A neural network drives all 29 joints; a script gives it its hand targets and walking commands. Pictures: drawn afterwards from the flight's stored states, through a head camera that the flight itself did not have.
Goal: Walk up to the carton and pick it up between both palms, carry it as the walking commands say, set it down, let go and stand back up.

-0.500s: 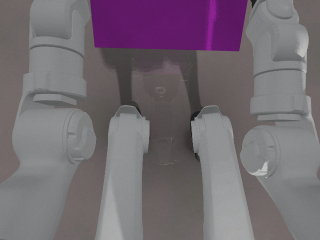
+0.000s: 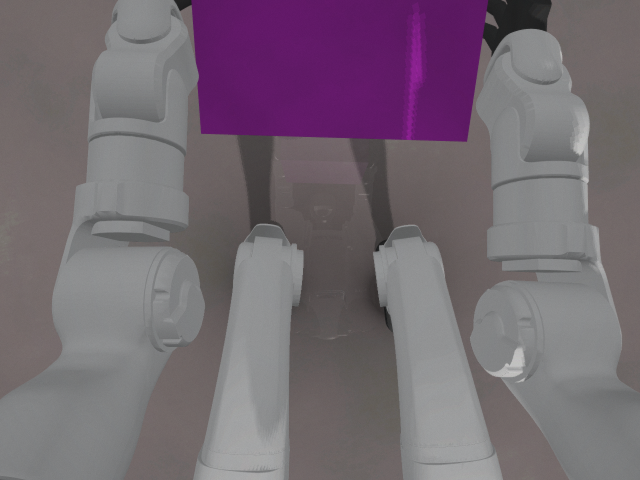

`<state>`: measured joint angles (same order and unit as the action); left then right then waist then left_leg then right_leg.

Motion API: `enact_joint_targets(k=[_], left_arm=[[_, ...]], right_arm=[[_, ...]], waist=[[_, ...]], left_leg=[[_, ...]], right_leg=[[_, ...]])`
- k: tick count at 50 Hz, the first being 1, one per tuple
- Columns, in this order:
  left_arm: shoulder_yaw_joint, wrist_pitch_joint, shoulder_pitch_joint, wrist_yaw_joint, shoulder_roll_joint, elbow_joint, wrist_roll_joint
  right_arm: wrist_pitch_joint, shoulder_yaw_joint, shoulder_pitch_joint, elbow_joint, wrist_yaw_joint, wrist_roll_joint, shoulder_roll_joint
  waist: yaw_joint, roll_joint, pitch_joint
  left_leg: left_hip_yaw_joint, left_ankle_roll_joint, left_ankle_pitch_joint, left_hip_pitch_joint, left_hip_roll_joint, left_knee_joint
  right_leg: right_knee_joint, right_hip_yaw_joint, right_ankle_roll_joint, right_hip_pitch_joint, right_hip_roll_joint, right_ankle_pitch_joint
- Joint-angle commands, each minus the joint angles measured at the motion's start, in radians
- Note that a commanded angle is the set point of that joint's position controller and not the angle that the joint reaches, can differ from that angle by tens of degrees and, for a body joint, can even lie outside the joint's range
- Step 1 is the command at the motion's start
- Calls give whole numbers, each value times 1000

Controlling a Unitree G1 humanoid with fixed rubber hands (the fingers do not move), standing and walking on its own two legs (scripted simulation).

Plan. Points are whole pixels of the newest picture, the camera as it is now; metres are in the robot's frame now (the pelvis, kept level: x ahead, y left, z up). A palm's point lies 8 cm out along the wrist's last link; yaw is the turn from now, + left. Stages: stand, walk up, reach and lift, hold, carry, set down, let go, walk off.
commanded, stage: reach and lift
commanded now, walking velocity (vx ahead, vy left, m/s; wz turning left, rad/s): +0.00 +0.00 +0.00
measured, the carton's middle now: (334, 57) +0.53 +0.00 -0.17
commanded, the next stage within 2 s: none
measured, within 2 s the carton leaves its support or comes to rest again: neither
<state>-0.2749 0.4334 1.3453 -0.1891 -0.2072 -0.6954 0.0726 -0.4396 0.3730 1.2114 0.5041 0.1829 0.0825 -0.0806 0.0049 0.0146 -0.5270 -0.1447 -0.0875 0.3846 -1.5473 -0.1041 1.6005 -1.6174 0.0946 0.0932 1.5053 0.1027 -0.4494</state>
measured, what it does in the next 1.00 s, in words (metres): rises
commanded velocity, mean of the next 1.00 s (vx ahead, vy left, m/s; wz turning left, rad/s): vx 0.00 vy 0.00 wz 0.00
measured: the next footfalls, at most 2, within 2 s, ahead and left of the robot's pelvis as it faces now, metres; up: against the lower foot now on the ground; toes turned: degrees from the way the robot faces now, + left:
none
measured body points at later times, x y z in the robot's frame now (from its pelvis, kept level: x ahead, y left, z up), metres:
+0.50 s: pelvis +0.03 +0.00 +0.06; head +0.29 +0.00 +0.41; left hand +0.54 +0.16 -0.01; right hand +0.51 -0.16 -0.01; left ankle +0.17 +0.14 -0.51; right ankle +0.15 -0.14 -0.51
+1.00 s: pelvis +0.12 +0.00 +0.16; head +0.26 +0.00 +0.58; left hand +0.52 +0.15 +0.11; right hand +0.51 -0.18 +0.11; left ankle +0.17 +0.13 -0.51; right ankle +0.15 -0.14 -0.51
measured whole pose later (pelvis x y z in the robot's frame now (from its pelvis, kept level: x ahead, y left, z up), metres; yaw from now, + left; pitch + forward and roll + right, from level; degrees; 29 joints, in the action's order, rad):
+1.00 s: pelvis +0.12 +0.00 +0.16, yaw +0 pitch +30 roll -1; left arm -0.42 0.34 0.65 0.01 0.07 -0.66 0.29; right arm -0.36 0.46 0.60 0.57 -0.02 0.30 0.09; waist 0.02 0.01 0.22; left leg -0.15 -0.05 0.30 -1.13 -0.06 0.91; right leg -0.92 0.13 0.05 1.09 0.07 -0.35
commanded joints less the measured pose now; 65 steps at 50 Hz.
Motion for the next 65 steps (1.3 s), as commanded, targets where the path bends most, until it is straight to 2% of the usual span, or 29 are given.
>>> enact_joint_targets(k=[1,3,5,7,9,11,12,16,18,20,23,25,27,28,29,31,32,34,36,40,44,46,47,51,52,55,58,61,65], left_arm=[[473,-31,595,453,1186,12,-181],[577,-28,562,448,1220,218,-245],[473,-24,554,456,1198,-3,-165],[585,-39,595,448,1217,322,-265],[477,-19,580,455,1152,1,-198],[644,-24,503,444,1267,325,-269],[556,-26,485,441,1143,130,-197],[612,-43,481,446,1265,224,-257],[515,-48,444,454,1198,33,-187],[568,-51,346,455,1310,97,-212],[587,-58,393,457,1298,94,-223],[541,-57,273,450,1305,110,-190],[370,-70,212,452,1225,-129,-88],[450,-84,162,449,1311,-24,-129],[456,-96,153,448,1298,57,-121],[382,-103,141,440,1251,-9,-56],[209,-92,140,448,1141,-173,35],[271,-96,50,467,1249,-163,8],[341,-116,139,473,1290,-55,-37],[202,-91,-81,490,1182,-158,52],[255,-87,-107,482,1231,-111,58],[350,-104,-109,486,1306,5,33],[294,-111,-241,478,1252,-38,53],[318,-130,-316,476,1199,49,103],[354,-136,-390,473,1172,76,84],[541,-165,-341,456,1252,229,27],[541,-162,-452,467,1231,221,20],[602,-169,-365,465,1269,276,-11],[535,-125,-534,471,1250,157,44]], right_arm=[[46,-599,784,7,-431,-199,1052],[57,-714,854,-242,-424,-289,1110],[59,-580,860,-15,-437,-204,1051],[43,-766,824,-314,-414,-278,1168],[26,-597,774,13,-420,-206,1061],[64,-782,847,-404,-406,-308,1130],[45,-703,734,-112,-419,-255,1108],[73,-787,806,-315,-417,-285,1119],[63,-687,680,-66,-420,-218,1107],[93,-791,733,-299,-415,-286,1135],[78,-611,547,-28,-434,-203,1076],[88,-697,599,-187,-427,-213,1165],[94,-579,591,38,-431,-149,1120],[100,-615,454,3,-431,-187,1183],[99,-607,354,2,-429,-146,1258],[119,-561,365,66,-434,-166,1218],[111,-357,343,233,-430,-32,1122],[119,-434,329,137,-440,-32,1150],[124,-421,284,174,-455,-9,1152],[107,-357,192,163,-461,20,1123],[102,-283,26,190,-473,92,1066],[114,-377,27,131,-488,62,1125],[110,-424,34,96,-498,40,1140],[113,-463,-173,103,-494,47,1164],[135,-510,-136,38,-493,-22,1142],[155,-579,-272,-14,-484,-7,1179],[169,-665,-244,-87,-470,-50,1195],[171,-621,-302,-64,-468,14,1124],[141,-600,-342,-33,-480,23,1104]], waist=[[27,50,2211],[36,17,2610],[19,38,2136],[8,-36,2742],[44,19,2131],[15,71,2783],[-8,20,2377],[24,-11,2553],[5,-30,2209],[-15,-7,2459],[141,52,2139],[57,-1,2256],[-24,-31,1744],[32,39,1826],[1,0,1868],[-61,58,1613],[-2,1,1309],[-30,-5,1396],[47,-2,1466],[5,-15,1374],[105,31,1277],[77,41,1385],[7,-71,1373],[-4,-12,1364],[-66,-6,1386],[12,18,1499],[-21,-48,1538],[66,-5,1483],[42,-44,1271]], left_leg=[[244,68,-7,553,-37,-149],[214,74,-194,829,-53,-152],[222,76,48,575,-33,-179],[226,85,-206,857,-60,-198],[237,82,98,584,-29,-246],[199,69,-251,987,-65,-244],[216,77,-79,769,-32,-234],[207,73,-180,851,-61,-252],[211,83,-63,698,-35,-281],[206,88,-256,879,-56,-291],[163,59,-113,841,-22,-347],[173,80,-226,904,-42,-361],[187,99,-38,590,-30,-375],[196,84,-178,682,-38,-412],[192,86,-237,720,-42,-436],[193,95,-116,659,-33,-471],[189,103,59,433,-25,-485],[179,95,6,553,-35,-566],[171,77,14,626,-37,-595],[201,96,-27,660,-23,-640],[168,81,-153,738,-16,-715],[151,71,-229,862,-34,-759],[143,87,-315,902,-15,-771],[152,86,-452,898,-26,-774],[142,94,-539,980,-17,-783],[107,77,-791,1068,-11,-812],[127,72,-687,1034,-18,-852],[86,69,-707,1126,0,-895],[107,80,-528,1119,-3,-939]], right_leg=[[182,-190,-68,-290,49,0],[174,-202,-58,-487,67,180],[217,-190,-73,-260,49,-66],[227,-177,-49,-701,73,216],[259,-181,-57,-395,40,-73],[242,-185,-60,-693,72,257],[264,-168,-54,-471,53,66],[272,-181,-51,-660,60,206],[314,-171,-44,-495,42,65],[311,-167,-43,-644,49,226],[362,-189,-66,-432,47,126],[376,-185,-54,-572,69,225],[389,-157,-56,-354,37,25],[424,-151,-50,-515,52,199],[461,-139,-49,-566,64,266],[494,-106,-51,-439,44,143],[531,-113,-62,-280,35,-18],[582,-113,-74,-424,42,11],[616,-145,-85,-478,48,19],[690,-131,-63,-534,35,34],[753,-121,-92,-576,37,177],[772,-138,-96,-665,51,239],[790,-150,-74,-663,49,285],[817,-84,-61,-778,27,516],[796,-85,-51,-779,21,558],[840,-45,-63,-865,31,791],[895,-45,-53,-997,21,801],[922,-50,-72,-929,36,720],[991,-57,-70,-887,17,551]])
